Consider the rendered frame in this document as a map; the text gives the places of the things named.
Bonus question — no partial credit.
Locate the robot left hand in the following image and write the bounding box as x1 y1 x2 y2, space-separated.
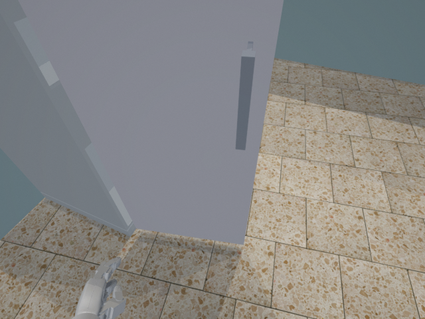
74 257 127 319

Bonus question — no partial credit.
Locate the handle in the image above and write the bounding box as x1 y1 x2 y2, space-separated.
236 41 256 150

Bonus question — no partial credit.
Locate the fridge door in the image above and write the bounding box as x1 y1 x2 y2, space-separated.
18 0 284 245

